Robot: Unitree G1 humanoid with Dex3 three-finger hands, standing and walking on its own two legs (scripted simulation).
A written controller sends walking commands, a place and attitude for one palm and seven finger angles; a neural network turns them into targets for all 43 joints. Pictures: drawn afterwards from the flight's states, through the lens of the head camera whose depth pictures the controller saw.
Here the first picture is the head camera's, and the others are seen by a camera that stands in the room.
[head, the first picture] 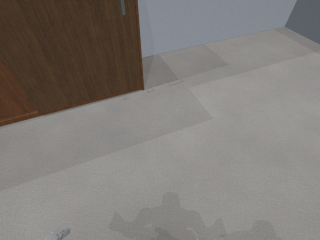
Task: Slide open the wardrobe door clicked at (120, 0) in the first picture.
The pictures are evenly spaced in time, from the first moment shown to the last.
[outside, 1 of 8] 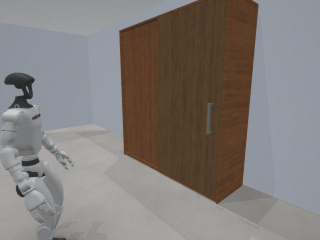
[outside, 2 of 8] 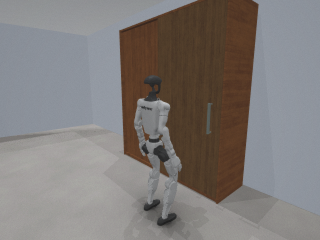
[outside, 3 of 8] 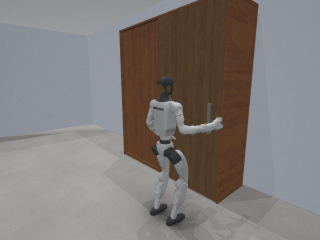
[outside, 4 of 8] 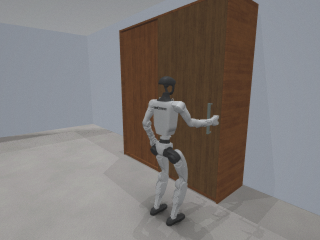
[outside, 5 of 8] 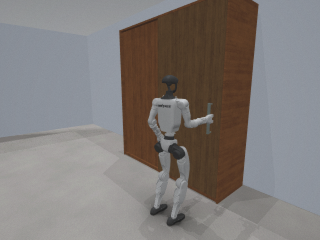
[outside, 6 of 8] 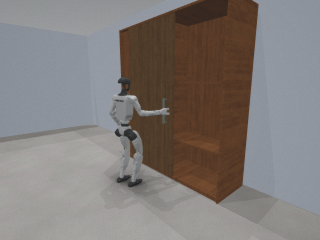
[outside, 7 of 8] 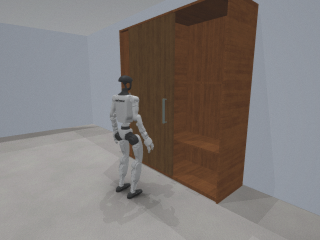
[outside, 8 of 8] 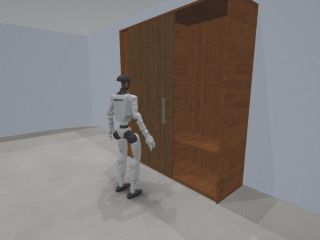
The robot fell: no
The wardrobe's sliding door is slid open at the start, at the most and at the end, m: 0.00 0.66 0.65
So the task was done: yes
